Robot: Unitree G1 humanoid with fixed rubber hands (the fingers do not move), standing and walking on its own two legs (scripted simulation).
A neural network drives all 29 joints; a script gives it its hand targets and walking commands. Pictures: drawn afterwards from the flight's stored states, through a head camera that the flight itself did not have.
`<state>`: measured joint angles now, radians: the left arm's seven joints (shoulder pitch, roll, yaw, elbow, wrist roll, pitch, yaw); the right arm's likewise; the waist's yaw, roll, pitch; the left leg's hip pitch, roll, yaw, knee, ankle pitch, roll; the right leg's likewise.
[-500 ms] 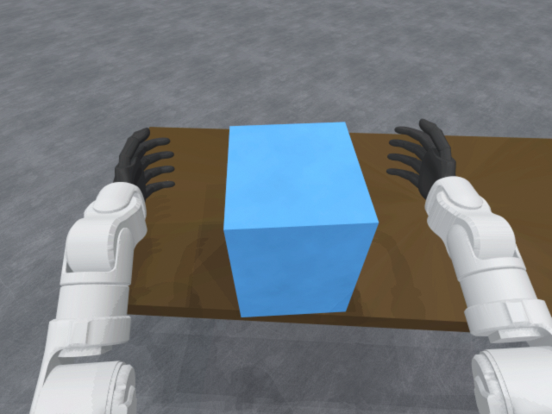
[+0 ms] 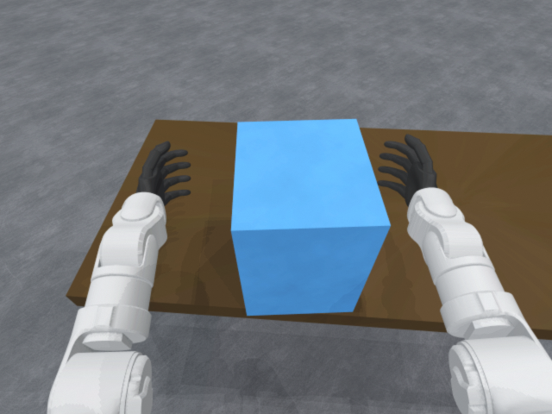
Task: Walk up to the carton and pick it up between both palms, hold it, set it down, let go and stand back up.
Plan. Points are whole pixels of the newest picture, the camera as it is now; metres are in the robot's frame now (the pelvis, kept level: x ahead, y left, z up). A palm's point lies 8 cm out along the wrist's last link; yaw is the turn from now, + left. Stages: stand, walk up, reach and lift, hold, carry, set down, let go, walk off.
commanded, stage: reach and lift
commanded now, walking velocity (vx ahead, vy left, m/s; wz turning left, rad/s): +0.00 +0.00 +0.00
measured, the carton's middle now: (298, 222) +0.40 -0.06 +0.04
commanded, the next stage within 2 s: none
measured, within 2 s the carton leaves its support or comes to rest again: neither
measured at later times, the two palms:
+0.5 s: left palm (183, 217) +0.41 +0.12 +0.07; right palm (393, 214) +0.39 -0.20 +0.06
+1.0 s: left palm (208, 214) +0.42 +0.09 +0.07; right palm (383, 215) +0.39 -0.19 +0.06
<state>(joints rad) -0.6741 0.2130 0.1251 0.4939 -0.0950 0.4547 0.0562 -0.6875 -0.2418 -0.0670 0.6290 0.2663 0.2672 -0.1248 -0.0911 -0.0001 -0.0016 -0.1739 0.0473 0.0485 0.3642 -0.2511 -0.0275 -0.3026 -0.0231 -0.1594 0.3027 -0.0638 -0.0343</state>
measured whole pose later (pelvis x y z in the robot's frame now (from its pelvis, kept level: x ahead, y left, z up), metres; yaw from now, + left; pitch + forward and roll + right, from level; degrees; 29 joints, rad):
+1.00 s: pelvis -0.01 +0.00 -0.01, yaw -2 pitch +9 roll +1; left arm -0.81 -0.02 0.23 0.95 0.11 -0.02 0.16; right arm -0.78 -0.06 -0.18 0.98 0.04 -0.09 -0.17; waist -0.04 0.01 -0.04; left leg -0.32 0.05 0.09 0.42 -0.25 -0.02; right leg -0.46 -0.02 -0.11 0.35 -0.05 -0.04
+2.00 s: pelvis +0.02 +0.01 +0.00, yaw +0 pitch +2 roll -1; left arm -0.61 -0.19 0.34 0.62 0.39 0.04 0.10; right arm -0.61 0.02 -0.35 0.88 -0.20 -0.27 -0.07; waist -0.10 -0.01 0.06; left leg -0.11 0.05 0.05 0.34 -0.27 -0.01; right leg -0.22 -0.01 -0.15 0.23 -0.05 -0.01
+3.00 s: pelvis -0.03 -0.01 +0.00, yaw +2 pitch +9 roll +1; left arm -0.77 -0.07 0.43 0.98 0.37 -0.27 0.10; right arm -0.80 0.01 -0.51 1.25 -0.38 -0.59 -0.19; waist -0.06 -0.01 -0.07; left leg -0.32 0.03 0.01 0.33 -0.17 -0.03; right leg -0.42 -0.04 -0.19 0.24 0.02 -0.05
